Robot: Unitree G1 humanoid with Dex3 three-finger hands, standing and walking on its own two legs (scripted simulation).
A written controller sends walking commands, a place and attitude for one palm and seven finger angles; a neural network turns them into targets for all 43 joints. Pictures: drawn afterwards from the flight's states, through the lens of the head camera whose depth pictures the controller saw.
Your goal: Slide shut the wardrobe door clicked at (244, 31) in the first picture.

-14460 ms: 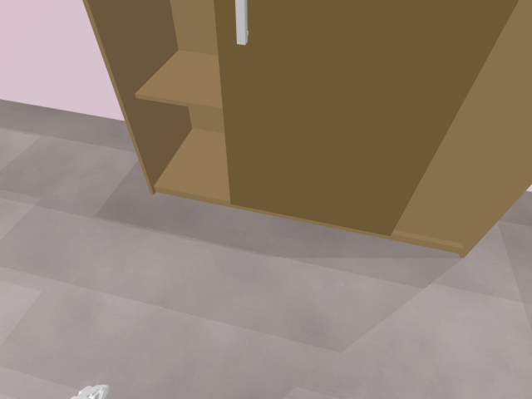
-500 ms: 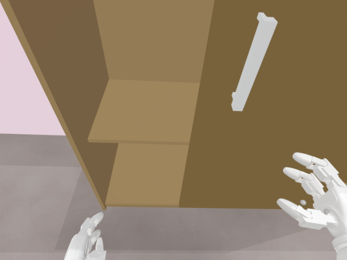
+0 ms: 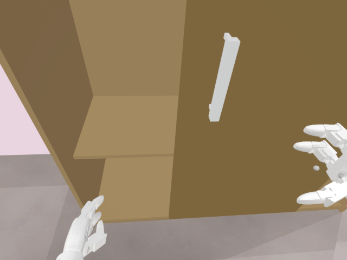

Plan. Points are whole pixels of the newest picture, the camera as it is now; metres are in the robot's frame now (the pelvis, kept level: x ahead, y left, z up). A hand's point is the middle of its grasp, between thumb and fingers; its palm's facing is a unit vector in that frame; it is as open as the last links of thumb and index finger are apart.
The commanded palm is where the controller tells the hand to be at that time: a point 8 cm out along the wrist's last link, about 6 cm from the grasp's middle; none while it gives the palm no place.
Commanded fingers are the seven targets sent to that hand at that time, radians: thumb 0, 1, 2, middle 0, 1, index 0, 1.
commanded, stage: raise the hand with hooked fingers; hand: right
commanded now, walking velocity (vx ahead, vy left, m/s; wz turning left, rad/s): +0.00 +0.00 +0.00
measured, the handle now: (219, 80) +0.50 -0.11 +0.20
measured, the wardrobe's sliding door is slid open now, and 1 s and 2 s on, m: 0.42 0.42 0.42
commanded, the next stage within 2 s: move the hooked fingers beside the handle in 0.80 s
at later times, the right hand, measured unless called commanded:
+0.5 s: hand (326, 133) +0.29 -0.26 +0.23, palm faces +0.00 +0.99 -0.16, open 14.0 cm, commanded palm +0.25 -0.30 +0.23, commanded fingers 0.00 0.50 -0.30 0.30 1.20 0.30 1.20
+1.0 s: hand (323, 131) +0.29 -0.26 +0.23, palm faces +0.02 +0.99 -0.15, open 14.0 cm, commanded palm +0.27 -0.30 +0.23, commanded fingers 0.00 0.50 -0.30 0.30 1.20 0.30 1.20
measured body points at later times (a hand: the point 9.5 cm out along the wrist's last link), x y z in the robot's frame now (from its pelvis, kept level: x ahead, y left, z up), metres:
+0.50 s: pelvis +0.01 +0.02 +0.00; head -0.02 +0.05 +0.45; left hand +0.20 +0.25 -0.07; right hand +0.28 -0.31 +0.24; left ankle -0.02 +0.12 -0.73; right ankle +0.05 -0.10 -0.73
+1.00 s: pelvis +0.01 +0.02 +0.00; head -0.01 +0.05 +0.45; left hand +0.21 +0.25 -0.07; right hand +0.28 -0.31 +0.24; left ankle -0.02 +0.12 -0.73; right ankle +0.05 -0.10 -0.73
